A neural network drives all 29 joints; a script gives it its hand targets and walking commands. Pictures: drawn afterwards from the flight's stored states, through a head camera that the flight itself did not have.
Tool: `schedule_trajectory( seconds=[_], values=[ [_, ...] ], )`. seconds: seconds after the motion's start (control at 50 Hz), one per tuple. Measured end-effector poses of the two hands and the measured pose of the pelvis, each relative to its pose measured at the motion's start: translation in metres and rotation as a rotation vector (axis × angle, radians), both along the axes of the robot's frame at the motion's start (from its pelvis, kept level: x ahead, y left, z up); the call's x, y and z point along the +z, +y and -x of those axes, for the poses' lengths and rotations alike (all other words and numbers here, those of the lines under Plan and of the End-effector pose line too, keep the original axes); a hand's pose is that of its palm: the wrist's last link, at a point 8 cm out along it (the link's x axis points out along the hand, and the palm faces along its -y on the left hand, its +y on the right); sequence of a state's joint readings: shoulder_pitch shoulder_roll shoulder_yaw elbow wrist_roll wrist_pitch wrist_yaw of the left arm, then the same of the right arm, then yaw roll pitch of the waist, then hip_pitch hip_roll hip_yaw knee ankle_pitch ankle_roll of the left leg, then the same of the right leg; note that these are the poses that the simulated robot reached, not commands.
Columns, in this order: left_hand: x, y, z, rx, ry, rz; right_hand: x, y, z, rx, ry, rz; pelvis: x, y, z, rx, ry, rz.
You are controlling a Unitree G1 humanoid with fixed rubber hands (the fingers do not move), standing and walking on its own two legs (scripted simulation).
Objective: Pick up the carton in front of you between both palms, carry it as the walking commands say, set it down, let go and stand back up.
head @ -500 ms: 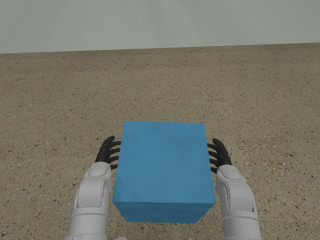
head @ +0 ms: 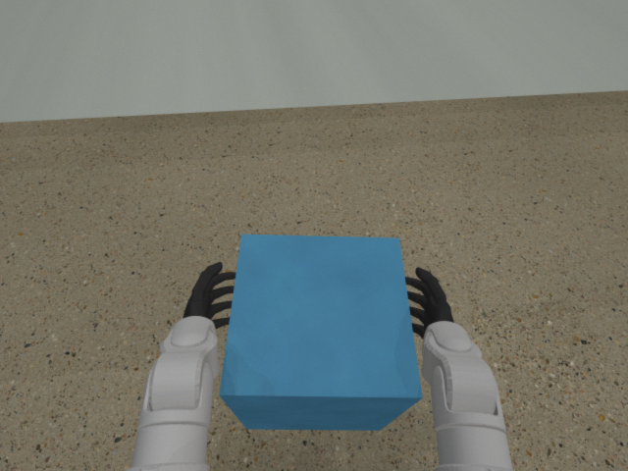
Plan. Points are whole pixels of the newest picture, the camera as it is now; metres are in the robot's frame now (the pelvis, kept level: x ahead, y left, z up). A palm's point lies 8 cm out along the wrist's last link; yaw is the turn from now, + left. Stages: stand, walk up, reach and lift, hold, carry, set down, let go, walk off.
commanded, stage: carry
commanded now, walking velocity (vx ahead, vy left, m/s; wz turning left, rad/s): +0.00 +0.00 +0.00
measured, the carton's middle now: (316, 341) +0.30 +0.00 -0.04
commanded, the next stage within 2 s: hold in 1.70 s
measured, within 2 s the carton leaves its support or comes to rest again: neither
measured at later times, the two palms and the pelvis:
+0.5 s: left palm (210, 284) +0.35 +0.15 +0.03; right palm (426, 285) +0.35 -0.15 +0.03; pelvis +0.06 -0.01 -0.01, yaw +1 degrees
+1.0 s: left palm (202, 304) +0.31 +0.15 +0.04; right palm (432, 305) +0.32 -0.15 +0.04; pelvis +0.02 -0.01 +0.00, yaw +1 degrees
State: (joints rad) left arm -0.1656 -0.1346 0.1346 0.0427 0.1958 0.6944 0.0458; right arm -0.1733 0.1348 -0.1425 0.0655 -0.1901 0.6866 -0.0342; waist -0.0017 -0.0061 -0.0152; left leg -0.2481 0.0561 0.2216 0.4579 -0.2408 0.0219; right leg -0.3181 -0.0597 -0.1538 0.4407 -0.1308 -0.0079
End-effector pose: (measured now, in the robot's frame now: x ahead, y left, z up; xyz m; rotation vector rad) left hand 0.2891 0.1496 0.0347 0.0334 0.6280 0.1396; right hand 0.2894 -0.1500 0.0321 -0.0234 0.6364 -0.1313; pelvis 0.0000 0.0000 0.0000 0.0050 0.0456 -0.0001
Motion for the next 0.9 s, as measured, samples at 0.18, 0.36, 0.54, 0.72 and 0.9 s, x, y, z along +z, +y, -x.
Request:
schedule_trajectory(
  seconds=[0.18,0.36,0.54,0.72,0.9],
  values=[
    [0.011,-0.005,-0.055,-0.001,0.009,0.000,0.009,-0.005,-0.054,-0.001,0.010,-0.002,-0.002,-0.006,-0.049,0.010,0.010,0.009],
    [-0.001,-0.003,-0.063,0.013,0.028,0.007,0.001,-0.003,-0.068,0.016,0.029,0.010,-0.005,-0.008,-0.061,0.017,0.015,0.006],
    [-0.003,0.000,-0.056,0.018,0.026,0.004,-0.002,0.000,-0.061,0.024,0.026,0.011,-0.007,-0.007,-0.057,0.021,0.010,0.005],
    [0.002,0.000,-0.043,0.018,0.023,0.004,0.003,0.000,-0.048,0.023,0.023,0.009,-0.005,-0.006,-0.045,0.021,-0.006,0.005],
    [0.006,0.001,-0.029,0.017,0.023,0.005,0.007,0.001,-0.034,0.021,0.024,0.008,-0.003,-0.006,-0.030,0.021,-0.016,0.004]
  ],
)
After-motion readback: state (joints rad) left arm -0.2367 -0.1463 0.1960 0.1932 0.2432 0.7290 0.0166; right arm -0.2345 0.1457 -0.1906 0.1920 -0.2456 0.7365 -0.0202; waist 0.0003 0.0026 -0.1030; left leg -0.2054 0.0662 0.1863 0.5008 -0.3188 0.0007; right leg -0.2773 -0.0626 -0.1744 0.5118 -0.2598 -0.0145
